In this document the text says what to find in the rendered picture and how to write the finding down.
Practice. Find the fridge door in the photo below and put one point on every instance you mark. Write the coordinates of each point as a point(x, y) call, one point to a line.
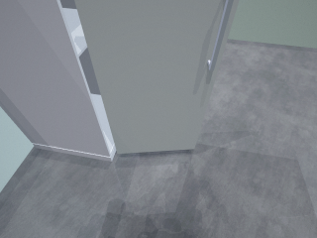
point(150, 59)

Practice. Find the handle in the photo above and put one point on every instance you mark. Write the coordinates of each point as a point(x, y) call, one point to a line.
point(220, 35)

